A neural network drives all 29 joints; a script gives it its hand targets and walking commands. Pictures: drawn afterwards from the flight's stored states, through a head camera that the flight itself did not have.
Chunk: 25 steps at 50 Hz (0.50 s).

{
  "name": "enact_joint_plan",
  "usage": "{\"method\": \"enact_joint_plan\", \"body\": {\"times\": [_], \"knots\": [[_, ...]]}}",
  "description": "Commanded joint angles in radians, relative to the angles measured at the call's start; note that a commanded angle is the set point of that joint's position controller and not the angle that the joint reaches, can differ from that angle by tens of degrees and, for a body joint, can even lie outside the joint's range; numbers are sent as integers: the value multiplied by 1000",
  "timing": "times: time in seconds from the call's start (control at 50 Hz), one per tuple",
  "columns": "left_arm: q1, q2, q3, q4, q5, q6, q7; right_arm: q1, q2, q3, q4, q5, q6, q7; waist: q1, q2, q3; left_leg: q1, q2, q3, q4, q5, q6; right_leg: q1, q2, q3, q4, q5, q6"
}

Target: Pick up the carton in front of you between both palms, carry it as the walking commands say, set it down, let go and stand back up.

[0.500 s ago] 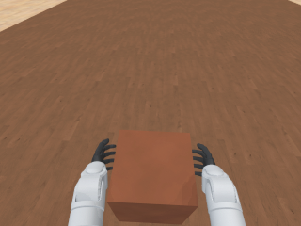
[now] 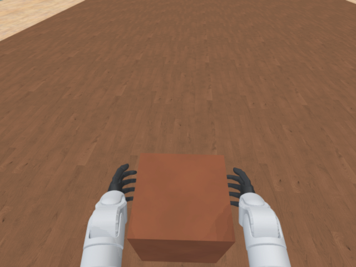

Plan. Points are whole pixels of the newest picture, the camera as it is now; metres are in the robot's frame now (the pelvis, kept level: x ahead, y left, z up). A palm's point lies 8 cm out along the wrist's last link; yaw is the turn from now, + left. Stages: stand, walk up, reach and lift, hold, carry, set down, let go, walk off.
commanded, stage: carry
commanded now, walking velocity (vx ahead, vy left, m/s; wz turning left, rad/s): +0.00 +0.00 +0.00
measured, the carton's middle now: (180, 211) +0.31 +0.00 -0.06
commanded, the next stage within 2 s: hold in 0.76 s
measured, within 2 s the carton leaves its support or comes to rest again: neither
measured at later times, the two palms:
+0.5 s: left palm (115, 199) +0.28 +0.15 +0.05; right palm (248, 203) +0.28 -0.15 +0.04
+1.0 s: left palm (114, 200) +0.28 +0.15 +0.06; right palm (250, 205) +0.27 -0.15 +0.05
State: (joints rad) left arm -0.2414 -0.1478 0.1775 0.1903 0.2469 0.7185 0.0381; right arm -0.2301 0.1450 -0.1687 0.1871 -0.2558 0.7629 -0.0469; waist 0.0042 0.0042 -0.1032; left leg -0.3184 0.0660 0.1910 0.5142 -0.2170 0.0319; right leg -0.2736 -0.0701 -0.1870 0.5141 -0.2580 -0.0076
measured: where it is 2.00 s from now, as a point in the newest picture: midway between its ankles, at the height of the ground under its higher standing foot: outside the picture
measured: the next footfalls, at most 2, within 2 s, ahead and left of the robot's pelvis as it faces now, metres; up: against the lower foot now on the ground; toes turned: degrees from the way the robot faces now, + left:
none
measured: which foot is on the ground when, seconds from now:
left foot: down 0.00-1.00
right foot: down 0.00-1.00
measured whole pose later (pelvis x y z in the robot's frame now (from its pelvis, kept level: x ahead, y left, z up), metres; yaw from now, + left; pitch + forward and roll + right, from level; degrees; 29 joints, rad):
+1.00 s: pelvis -0.01 +0.00 +0.01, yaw +0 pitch -7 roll +0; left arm -0.29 -0.16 0.23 0.26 0.30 0.72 0.01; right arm -0.26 0.15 -0.21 0.26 -0.30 0.74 0.00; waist -0.01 -0.01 0.02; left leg -0.14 0.00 0.07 0.43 -0.17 0.03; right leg -0.10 0.00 -0.02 0.44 -0.21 -0.01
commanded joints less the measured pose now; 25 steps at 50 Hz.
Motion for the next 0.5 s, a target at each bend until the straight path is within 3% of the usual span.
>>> {"method": "enact_joint_plan", "body": {"times": [0.0,0.04,0.06,0.08,0.12,0.14,0.16,0.18,0.2,0.24,0.26,0.3,0.36,0.38,0.4,0.42,0.44,0.46,0.48], "knots": [[-390,-928,-518,1,-247,-14,-258,-482,895,525,-54,262,-61,263,-3,-14,-232,103,111,-130,-90,126,-4,65,-107,119,-76,112,-5],[-385,-948,-555,-14,-255,-19,-258,-499,902,550,-87,283,-72,260,1,-4,-240,117,116,-120,-79,187,-5,60,-106,115,-80,125,-3],[-424,-943,-553,-11,-250,-18,-259,-523,893,530,-97,264,-71,263,0,4,-244,117,114,-131,-80,141,-1,60,-104,117,-67,111,-5],[-405,-959,-541,-14,-258,-19,-259,-536,905,575,-114,289,-64,263,-4,-26,-233,108,111,-129,-98,125,7,46,-108,116,-80,100,-10],[-429,-947,-533,-28,-251,-19,-256,-486,905,525,-48,268,-62,264,0,41,-230,108,116,-115,-94,109,0,34,-113,125,-88,87,-13],[-416,-952,-536,15,-262,-16,-259,-522,902,556,-115,268,-71,260,2,8,-231,107,112,-125,-76,138,-1,54,-111,115,-84,121,-6],[-425,-952,-561,-22,-269,-17,-257,-494,907,528,-55,278,-63,264,-3,16,-248,116,110,-127,-78,156,0,54,-100,111,-68,144,4],[-396,-944,-519,24,-251,-12,-261,-501,889,533,-69,263,-63,264,3,-33,-237,104,110,-128,-85,184,-4,55,-101,100,-69,130,7],[-422,-936,-516,31,-237,-15,-263,-533,893,525,-92,247,-66,259,1,-16,-214,79,113,-123,-74,155,-4,50,-102,101,-78,111,14],[-449,-922,-516,9,-252,-18,-263,-492,917,500,-29,251,-67,261,-4,-14,-218,93,107,-122,-99,84,-12,26,-99,108,-87,59,8],[-422,-954,-527,14,-244,-20,-266,-511,906,513,-59,259,-74,263,3,31,-204,67,107,-122,-98,70,-7,36,-102,124,-96,59,-4],[-430,-951,-531,-10,-248,-28,-261,-515,923,543,-67,263,-72,263,0,-47,-250,92,106,-128,-94,107,-11,58,-94,98,-74,79,0],[-418,-942,-549,-10,-254,-17,-259,-523,911,556,-119,279,-80,263,-3,36,-245,127,107,-129,-94,151,-5,16,-108,124,-74,91,-12],[-388,-959,-538,13,-249,-15,-259,-548,906,548,-106,288,-78,267,-1,36,-268,115,114,-117,-89,144,0,62,-104,116,-64,96,-4],[-427,-956,-569,-27,-262,-21,-258,-507,908,549,-91,272,-74,266,4,6,-250,81,110,-130,-94,115,5,76,-114,126,-83,102,-1],[-424,-931,-525,5,-247,-14,-259,-488,907,532,-56,253,-58,263,0,-47,-224,68,114,-143,-107,111,8,56,-110,116,-85,70,-6],[-386,-923,-496,43,-223,-9,-258,-517,896,503,-50,254,-69,266,-2,-5,-237,113,118,-138,-90,85,8,22,-108,134,-92,58,-19],[-421,-927,-522,-19,-232,-24,-257,-514,897,522,-51,261,-64,264,-3,8,-204,76,106,-139,-109,74,0,28,-98,119,-86,55,-4],[-409,-939,-534,-4,-245,-17,-256,-521,917,532,-82,274,-68,265,0,-3,-238,56,118,-148,-107,51,7,70,-102,116,-75,51,1]]}}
